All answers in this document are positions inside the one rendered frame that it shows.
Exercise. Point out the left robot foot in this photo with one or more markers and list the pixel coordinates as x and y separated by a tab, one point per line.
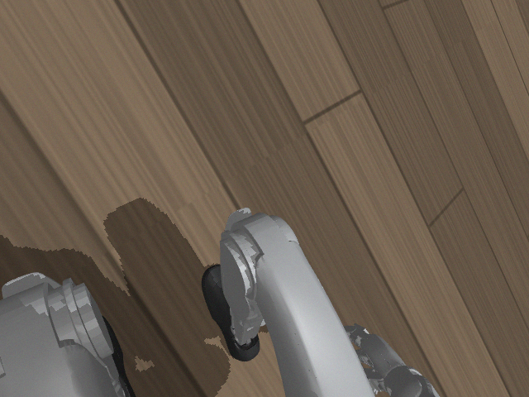
118	359

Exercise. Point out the right robot arm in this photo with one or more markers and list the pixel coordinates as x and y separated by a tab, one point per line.
406	381

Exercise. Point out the right robot foot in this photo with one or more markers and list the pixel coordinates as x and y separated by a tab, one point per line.
220	312

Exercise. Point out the right robot hand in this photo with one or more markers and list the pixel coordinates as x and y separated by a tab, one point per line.
374	352

